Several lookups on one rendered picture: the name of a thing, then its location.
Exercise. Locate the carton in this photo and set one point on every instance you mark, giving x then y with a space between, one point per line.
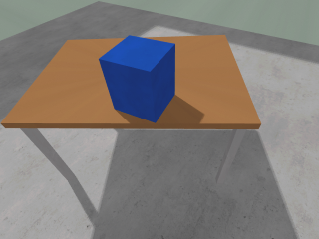
140 76

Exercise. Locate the table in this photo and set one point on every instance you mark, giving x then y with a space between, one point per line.
72 93

